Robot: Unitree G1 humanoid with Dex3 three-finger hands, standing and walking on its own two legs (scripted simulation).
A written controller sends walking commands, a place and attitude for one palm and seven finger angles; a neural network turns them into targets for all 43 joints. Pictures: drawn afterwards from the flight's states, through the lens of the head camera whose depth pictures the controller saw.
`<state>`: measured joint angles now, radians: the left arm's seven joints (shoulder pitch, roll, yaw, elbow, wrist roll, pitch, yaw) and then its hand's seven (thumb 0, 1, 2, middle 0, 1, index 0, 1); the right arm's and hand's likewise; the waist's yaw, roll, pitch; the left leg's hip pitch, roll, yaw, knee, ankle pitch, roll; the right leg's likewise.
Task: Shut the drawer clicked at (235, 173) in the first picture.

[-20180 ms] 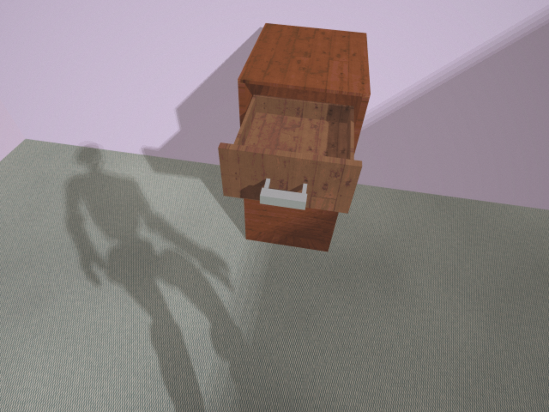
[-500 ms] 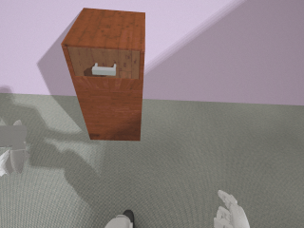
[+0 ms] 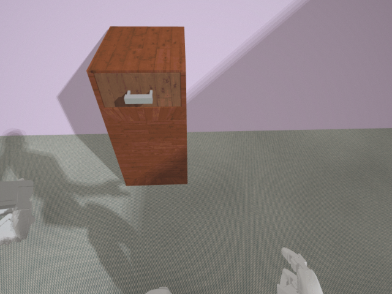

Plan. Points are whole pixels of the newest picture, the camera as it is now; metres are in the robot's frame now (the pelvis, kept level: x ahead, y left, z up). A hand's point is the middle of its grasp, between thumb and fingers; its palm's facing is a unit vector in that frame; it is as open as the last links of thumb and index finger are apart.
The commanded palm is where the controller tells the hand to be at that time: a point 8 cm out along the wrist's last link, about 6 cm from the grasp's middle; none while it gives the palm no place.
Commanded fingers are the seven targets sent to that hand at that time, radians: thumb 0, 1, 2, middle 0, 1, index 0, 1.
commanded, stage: stop stepping back and stand still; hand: left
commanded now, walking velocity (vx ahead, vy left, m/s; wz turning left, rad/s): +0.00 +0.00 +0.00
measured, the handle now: (139, 95) +0.84 +0.26 -0.08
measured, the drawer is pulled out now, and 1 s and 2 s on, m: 0.00 0.00 0.00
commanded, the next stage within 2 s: let the arm hang, fingers relaxed in 0.22 s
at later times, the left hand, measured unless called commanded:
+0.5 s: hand (66, 286) +0.15 +0.27 -0.06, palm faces +0.03 -0.92 -0.40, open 3.0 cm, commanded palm none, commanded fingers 0.00 0.90 0.90 -1.00 -1.17 -1.00 -1.17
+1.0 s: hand out of the picture -0.14 +0.24 -0.16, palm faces +0.12 -0.96 -0.26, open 6.3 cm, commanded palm none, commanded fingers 0.00 0.90 0.90 -0.20 -0.30 -0.20 -0.30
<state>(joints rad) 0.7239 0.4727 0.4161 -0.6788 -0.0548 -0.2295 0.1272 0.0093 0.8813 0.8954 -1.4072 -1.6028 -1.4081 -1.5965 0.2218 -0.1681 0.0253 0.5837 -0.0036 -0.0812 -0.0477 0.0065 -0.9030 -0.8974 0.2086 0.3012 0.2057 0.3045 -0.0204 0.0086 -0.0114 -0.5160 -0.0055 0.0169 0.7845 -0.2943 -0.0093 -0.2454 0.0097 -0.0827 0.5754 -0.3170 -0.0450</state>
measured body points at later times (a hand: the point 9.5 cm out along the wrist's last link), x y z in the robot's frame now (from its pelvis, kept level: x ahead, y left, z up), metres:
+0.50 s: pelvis -0.03 +0.03 +0.00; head -0.03 +0.02 +0.45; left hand +0.15 +0.31 -0.03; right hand +0.14 -0.22 -0.11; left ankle +0.03 +0.15 -0.73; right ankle -0.01 -0.10 -0.73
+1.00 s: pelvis -0.05 +0.03 +0.01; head -0.04 +0.03 +0.45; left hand -0.14 +0.29 -0.14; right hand -0.04 -0.20 -0.15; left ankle +0.03 +0.15 -0.73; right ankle -0.01 -0.09 -0.73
